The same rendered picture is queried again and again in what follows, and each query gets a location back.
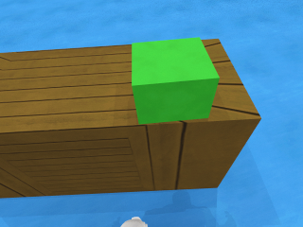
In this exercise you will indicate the carton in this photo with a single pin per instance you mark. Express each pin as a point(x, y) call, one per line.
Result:
point(172, 80)

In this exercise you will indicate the pedestal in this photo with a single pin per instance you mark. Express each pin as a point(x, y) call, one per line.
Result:
point(69, 126)

